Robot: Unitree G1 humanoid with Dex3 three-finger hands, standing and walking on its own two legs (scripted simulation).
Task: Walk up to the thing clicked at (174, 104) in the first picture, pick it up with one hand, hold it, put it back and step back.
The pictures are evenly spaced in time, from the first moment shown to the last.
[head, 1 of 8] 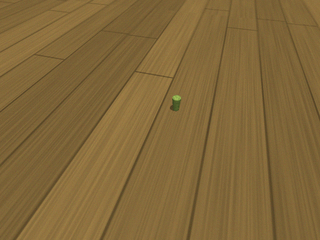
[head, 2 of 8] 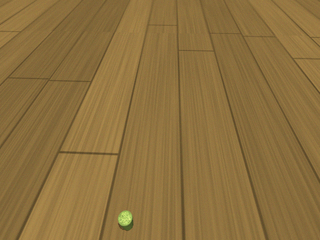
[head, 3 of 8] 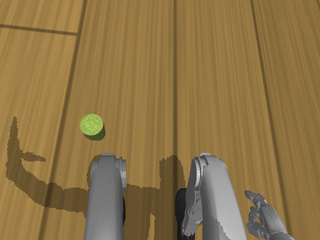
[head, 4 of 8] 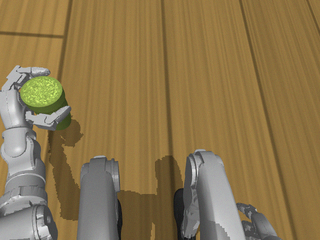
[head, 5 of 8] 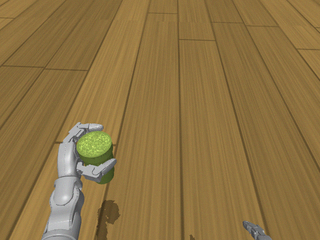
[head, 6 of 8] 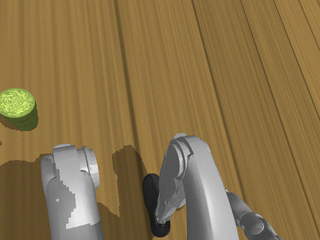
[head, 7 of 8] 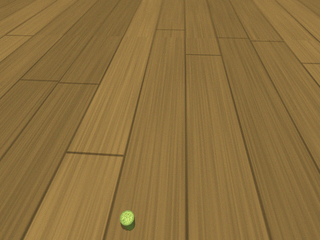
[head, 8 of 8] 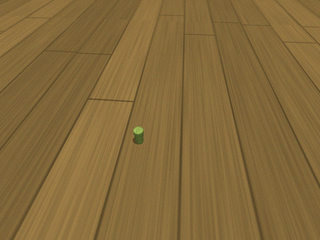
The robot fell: no
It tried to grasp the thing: yes
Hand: left
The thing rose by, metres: 0.70
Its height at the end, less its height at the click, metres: +0.00
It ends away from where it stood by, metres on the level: 0.01
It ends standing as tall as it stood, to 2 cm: yes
